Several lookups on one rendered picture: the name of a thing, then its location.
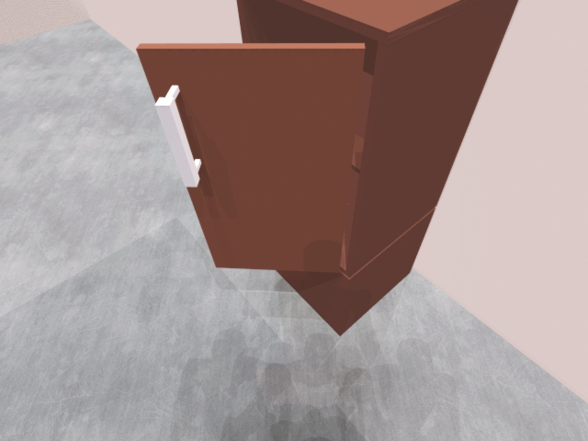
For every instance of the cupboard door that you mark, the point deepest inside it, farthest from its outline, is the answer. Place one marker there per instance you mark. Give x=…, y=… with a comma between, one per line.
x=274, y=127

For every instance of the handle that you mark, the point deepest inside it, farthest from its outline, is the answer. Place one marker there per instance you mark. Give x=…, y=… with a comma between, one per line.
x=177, y=139

